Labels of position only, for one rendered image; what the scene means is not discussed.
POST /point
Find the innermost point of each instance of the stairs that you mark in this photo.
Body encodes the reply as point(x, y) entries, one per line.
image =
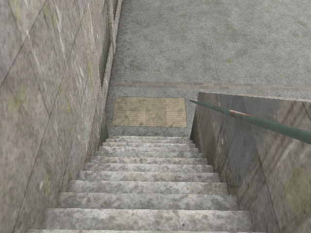
point(146, 184)

